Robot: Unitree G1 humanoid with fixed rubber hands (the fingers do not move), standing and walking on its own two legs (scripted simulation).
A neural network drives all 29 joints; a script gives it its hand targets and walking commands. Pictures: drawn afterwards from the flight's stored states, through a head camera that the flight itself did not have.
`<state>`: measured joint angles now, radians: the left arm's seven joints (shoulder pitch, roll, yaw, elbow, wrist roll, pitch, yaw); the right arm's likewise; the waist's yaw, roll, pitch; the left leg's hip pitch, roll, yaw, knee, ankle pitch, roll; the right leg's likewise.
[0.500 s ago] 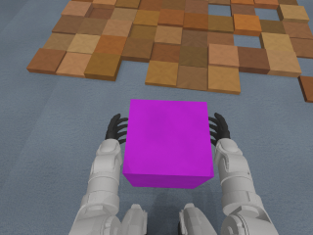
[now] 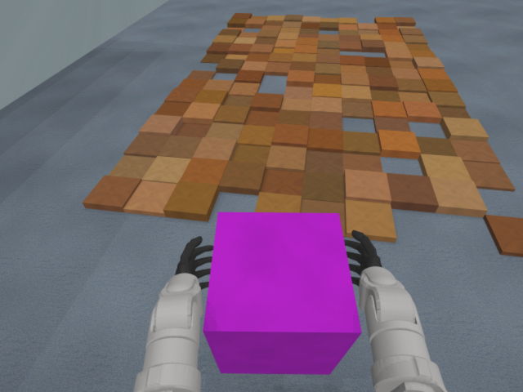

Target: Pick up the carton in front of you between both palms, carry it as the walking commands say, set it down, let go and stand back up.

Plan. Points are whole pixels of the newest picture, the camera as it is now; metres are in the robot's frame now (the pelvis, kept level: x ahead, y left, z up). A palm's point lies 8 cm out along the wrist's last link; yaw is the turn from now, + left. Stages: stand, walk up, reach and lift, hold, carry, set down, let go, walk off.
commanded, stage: reach and lift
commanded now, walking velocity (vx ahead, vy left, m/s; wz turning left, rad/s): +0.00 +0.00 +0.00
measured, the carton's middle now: (276, 297) +0.30 +0.00 -0.05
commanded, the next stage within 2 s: hold in 0.98 s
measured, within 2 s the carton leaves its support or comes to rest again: neither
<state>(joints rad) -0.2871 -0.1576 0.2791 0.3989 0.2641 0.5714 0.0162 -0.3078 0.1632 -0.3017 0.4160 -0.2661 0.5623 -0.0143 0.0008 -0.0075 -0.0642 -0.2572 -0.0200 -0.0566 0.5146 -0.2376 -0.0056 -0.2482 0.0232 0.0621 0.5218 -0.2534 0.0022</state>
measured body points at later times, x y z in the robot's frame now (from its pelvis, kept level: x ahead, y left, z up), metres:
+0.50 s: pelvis +0.00 +0.00 +0.01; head -0.02 +0.00 +0.46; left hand +0.31 +0.15 +0.03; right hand +0.31 -0.15 +0.03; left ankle +0.02 +0.12 -0.74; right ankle +0.02 -0.12 -0.74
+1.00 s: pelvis +0.01 +0.00 +0.01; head -0.03 +0.00 +0.46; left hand +0.31 +0.15 +0.04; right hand +0.31 -0.15 +0.04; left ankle +0.02 +0.12 -0.74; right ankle +0.02 -0.12 -0.74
